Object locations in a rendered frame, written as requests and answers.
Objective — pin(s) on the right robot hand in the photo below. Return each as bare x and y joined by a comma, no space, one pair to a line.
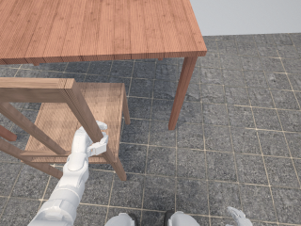
239,217

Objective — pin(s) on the right robot shin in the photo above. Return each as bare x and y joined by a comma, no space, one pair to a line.
178,212

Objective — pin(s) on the left robot hand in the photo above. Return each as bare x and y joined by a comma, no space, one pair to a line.
81,141

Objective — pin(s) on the table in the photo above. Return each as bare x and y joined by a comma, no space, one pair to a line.
52,31

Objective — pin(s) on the robot left thigh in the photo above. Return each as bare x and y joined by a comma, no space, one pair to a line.
121,220

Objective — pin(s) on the chair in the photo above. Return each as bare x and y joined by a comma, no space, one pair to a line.
66,105

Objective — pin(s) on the robot left forearm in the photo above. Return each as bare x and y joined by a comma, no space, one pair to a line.
65,198

